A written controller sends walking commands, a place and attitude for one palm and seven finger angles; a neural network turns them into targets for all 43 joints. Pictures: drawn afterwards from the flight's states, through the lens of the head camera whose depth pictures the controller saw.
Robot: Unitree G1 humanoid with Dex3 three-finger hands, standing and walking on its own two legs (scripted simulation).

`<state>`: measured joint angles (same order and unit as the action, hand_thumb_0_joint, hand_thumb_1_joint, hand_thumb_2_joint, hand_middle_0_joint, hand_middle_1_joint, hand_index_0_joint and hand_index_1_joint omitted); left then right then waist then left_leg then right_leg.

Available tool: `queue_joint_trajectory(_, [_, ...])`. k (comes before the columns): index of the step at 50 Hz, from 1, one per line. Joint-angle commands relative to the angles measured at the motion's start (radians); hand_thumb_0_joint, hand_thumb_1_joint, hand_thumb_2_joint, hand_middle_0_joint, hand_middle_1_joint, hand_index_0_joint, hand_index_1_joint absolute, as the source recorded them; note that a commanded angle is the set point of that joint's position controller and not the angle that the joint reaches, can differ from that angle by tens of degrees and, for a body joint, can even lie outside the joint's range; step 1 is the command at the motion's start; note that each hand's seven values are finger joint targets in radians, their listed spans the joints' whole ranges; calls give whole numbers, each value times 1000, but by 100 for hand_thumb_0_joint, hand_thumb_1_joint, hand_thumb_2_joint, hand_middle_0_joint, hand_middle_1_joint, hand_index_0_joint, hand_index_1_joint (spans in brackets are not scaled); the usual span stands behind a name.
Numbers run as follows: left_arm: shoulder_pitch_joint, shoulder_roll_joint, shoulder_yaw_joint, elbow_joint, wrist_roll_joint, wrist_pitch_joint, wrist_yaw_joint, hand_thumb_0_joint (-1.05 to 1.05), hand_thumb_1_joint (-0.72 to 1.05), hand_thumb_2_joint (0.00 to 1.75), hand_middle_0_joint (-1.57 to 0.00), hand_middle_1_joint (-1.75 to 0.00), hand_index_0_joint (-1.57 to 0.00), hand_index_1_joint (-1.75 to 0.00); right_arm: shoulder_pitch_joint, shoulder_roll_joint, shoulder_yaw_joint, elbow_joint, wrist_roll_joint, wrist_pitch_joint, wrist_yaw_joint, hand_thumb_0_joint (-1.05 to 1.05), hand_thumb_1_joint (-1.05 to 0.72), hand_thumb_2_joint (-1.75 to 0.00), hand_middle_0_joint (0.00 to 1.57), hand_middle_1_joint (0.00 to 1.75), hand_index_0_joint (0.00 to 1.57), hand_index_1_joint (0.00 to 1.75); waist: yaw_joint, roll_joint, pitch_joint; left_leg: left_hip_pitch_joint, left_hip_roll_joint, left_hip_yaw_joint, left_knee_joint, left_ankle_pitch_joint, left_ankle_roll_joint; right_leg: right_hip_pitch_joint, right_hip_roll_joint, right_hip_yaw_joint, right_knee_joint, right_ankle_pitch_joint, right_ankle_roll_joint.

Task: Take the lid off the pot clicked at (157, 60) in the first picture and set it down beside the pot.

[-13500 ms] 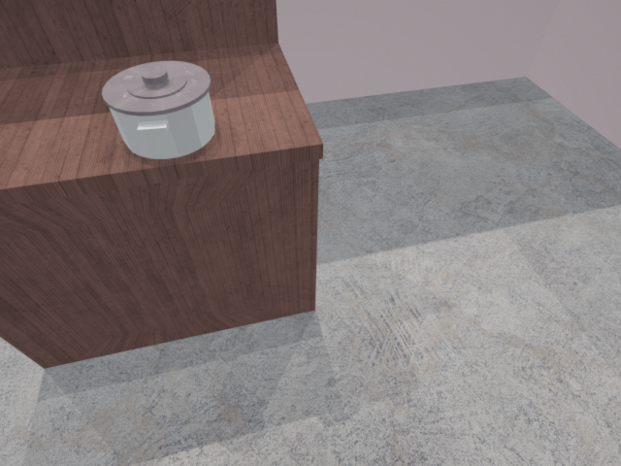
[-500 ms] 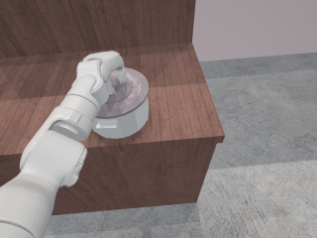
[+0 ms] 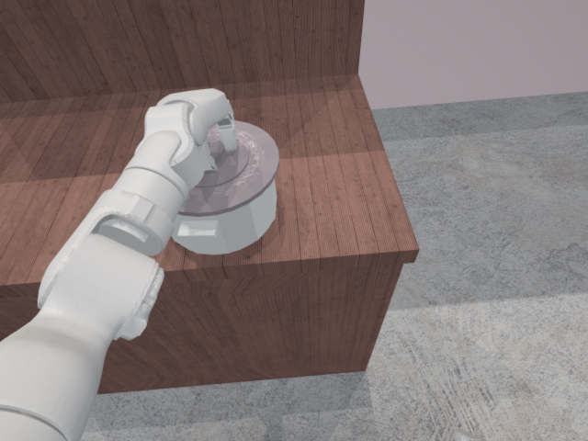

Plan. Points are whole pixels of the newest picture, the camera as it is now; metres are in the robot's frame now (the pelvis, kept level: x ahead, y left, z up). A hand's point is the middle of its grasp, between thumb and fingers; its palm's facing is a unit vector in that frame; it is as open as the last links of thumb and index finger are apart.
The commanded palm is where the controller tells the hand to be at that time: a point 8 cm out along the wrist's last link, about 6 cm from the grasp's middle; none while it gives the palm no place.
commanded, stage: lift the lid straight up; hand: left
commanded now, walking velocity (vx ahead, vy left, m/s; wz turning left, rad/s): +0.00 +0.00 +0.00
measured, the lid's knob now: (208, 152) +0.50 +0.11 +0.13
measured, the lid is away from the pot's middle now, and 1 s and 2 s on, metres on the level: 0.01 0.01 0.02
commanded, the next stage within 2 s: move the lid sideways beside the pot in 1.74 s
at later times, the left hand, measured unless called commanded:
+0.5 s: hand (193, 127) +0.47 +0.11 +0.19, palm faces -0.30 -0.09 -0.95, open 7.5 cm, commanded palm +0.46 +0.12 +0.27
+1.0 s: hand (181, 94) +0.47 +0.12 +0.24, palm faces -0.23 -0.07 -0.97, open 7.5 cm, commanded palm +0.46 +0.12 +0.31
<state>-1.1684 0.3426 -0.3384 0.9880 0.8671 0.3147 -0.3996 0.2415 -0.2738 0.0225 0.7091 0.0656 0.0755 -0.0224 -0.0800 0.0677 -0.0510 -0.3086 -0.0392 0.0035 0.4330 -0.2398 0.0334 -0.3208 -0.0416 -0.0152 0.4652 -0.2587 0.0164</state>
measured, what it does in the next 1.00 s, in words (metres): stands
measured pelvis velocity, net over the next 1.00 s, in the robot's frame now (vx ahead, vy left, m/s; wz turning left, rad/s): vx -0.01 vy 0.00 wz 0.00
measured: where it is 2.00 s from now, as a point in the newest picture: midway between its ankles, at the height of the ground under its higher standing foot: outside the picture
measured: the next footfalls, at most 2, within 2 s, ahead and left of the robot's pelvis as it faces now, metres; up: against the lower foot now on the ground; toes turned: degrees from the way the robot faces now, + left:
none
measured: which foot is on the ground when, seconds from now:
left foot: down 0.00-1.00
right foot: down 0.00-1.00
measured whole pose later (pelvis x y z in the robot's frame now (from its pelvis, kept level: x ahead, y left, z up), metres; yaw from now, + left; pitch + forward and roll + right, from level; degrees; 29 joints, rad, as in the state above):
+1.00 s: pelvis -0.01 +0.00 +0.00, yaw +0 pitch +5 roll +1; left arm -1.29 0.41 -0.29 0.93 0.89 0.33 -0.48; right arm 0.24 -0.28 0.03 0.71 0.06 0.03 -0.02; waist -0.07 0.07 -0.05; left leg -0.27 -0.04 0.01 0.40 -0.22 0.04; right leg -0.29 -0.05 -0.01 0.44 -0.24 0.02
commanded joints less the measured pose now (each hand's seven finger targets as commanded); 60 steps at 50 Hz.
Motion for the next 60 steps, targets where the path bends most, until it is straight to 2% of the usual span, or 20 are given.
queue_joint_trajectory(1, [-664,260,129,-257,30,-30,58,0,64,97,-82,-104,-88,-109,-6,-118,-45,-104,-10,-58,-7,0,-90,-90,20,30,20,30,-8,-83,-476,273,-16,-41,6,393,37,120,55,-26,-8,427,-52])
queue_joint_trajectory(5, [-660,187,79,-303,4,-32,52,0,64,97,-82,-104,-88,-109,-14,-111,-50,-115,-8,-74,1,0,-90,-90,20,30,20,30,-11,-78,-480,297,-16,-37,13,461,39,121,52,-27,-15,466,-47])
queue_joint_trajectory(8, [-600,304,172,-228,34,-8,55,0,64,97,-82,-104,-88,-109,-15,-121,-47,-99,-11,-72,5,0,-90,-90,20,30,20,30,12,-110,-446,254,-20,-29,9,438,41,150,53,-21,-9,482,-47])
queue_joint_trajectory(10, [-619,219,105,-289,24,-7,45,0,64,97,-82,-104,-88,-109,-26,-116,-51,-112,-7,-70,13,0,-90,-90,20,30,20,30,5,-86,-447,262,-19,-28,9,467,39,141,47,-29,-8,489,-49])
queue_joint_trajectory(12, [-608,282,150,-286,45,3,45,0,64,97,-82,-104,-88,-109,-33,-120,-46,-110,-9,-61,16,0,-90,-90,20,30,20,30,15,-97,-452,261,-16,-31,6,467,36,155,50,-26,-6,486,-49])
queue_joint_trajectory(15, [-586,221,110,-325,22,8,32,0,64,97,-82,-104,-88,-109,-48,-116,-50,-128,-6,-58,19,0,-90,-90,20,30,20,30,10,-96,-460,276,-16,-28,13,497,40,156,46,-27,-12,499,-48])
queue_joint_trajectory(22, [-638,329,167,-268,49,21,17,0,64,97,-82,-104,-88,-109,-60,-120,-38,-122,-4,-49,0,0,-90,-90,20,30,20,30,12,-131,-415,226,-26,-16,-5,376,45,171,46,-20,-20,466,-48])
queue_joint_trajectory(30, [-650,243,97,-291,21,19,-16,0,64,97,-82,-104,-88,-109,-65,-118,-41,-134,0,-61,1,0,-90,-90,20,30,20,30,1,-101,-423,260,-24,-28,0,421,41,149,44,-25,-29,460,-50])
queue_joint_trajectory(35, [-706,250,89,-272,24,18,-22,0,64,97,-82,-104,-88,-109,-61,-121,-37,-123,1,-62,-4,0,-90,-90,20,30,20,30,-8,-96,-391,244,-26,-25,-14,343,39,128,44,-29,-38,410,-52])
queue_joint_trajectory(36, [-737,325,142,-294,43,14,-18,0,64,97,-82,-104,-88,-109,-59,-120,-35,-123,-1,-65,-4,0,-90,-90,20,30,20,30,2,-98,-423,253,-24,-29,-16,334,36,145,45,-22,-32,406,-51])
queue_joint_trajectory(40, [-755,271,105,-304,27,6,-21,0,64,97,-82,-104,-88,-109,-55,-117,-37,-130,-4,-84,-5,0,-90,-90,20,30,20,30,1,-64,-444,286,-22,-44,-8,403,35,133,46,-25,-32,415,-55])
queue_joint_trajectory(41, [-770,330,147,-299,48,8,-19,0,64,97,-82,-104,-88,-109,-45,-119,-36,-120,-6,-84,-3,0,-90,-90,20,30,20,30,5,-74,-455,285,-18,-44,-10,392,31,140,48,-24,-28,414,-53])
queue_joint_trajectory(43, [-756,292,114,-221,51,20,-24,0,64,97,-82,-104,-88,-109,-42,-120,-33,-112,-1,-79,-6,0,-90,-90,20,30,20,30,-5,-129,-387,234,-22,-32,-28,317,34,121,50,-29,-40,378,-51])
queue_joint_trajectory(45, [-781,268,102,-287,27,9,-22,0,64,97,-82,-104,-88,-109,-53,-122,-37,-125,-3,-87,-3,0,-90,-90,20,30,20,30,2,-71,-426,268,-21,-38,-21,365,32,123,44,-28,-36,390,-55])
queue_joint_trajectory(47, [-788,349,163,-298,59,5,-19,0,64,97,-82,-104,-88,-109,-49,-120,-35,-129,-11,-96,-1,0,-90,-90,20,30,20,30,17,-73,-488,289,-17,-44,-13,406,33,156,47,-20,-25,417,-54])
queue_joint_trajectory(50, [-730,286,119,-212,43,20,-26,0,64,97,-82,-104,-88,-109,-35,-128,-37,-116,-4,-82,1,0,-90,-90,20,30,20,30,6,-104,-395,233,-17,-31,-26,383,31,133,43,-30,-41,408,-54])
queue_joint_trajectory(53, [-765,357,161,-203,65,23,-27,0,64,97,-82,-104,-88,-109,-50,-127,-30,-125,-2,-82,-4,0,-90,-90,20,30,20,30,13,-153,-396,203,-21,-23,-37,312,38,159,44,-21,-41,389,-50])
queue_joint_trajectory(55, [-819,288,98,-270,39,13,-31,0,64,97,-82,-104,-88,-109,-54,-126,-33,-132,2,-86,-5,0,-90,-90,20,30,20,30,0,-94,-423,244,-17,-30,-33,364,35,145,40,-23,-42,402,-52])
queue_joint_trajectory(57, [-885,330,127,-344,60,10,-29,0,64,97,-82,-104,-88,-109,-52,-118,-35,-135,-5,-104,-2,0,-90,-90,20,30,20,30,7,-65,-495,312,-11,-46,-18,418,32,144,47,-20,-31,408,-53])
queue_joint_trajectory(60, [-763,331,145,-211,45,27,-34,0,64,97,-82,-104,-88,-109,-33,-131,-36,-118,-4,-96,-4,0,-90,-90,20,30,20,30,10,-109,-423,245,-18,-36,-22,388,35,148,43,-23,-47,408,-53])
